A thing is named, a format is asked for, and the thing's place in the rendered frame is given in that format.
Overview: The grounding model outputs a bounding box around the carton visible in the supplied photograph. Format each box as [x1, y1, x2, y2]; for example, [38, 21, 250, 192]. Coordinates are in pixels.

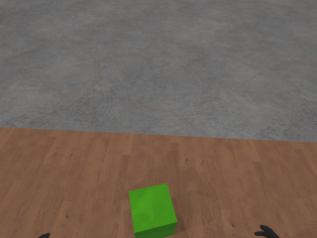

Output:
[129, 183, 177, 238]

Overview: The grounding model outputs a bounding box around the robot right hand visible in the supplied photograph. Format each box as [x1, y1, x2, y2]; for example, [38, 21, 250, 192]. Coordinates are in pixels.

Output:
[255, 225, 279, 238]

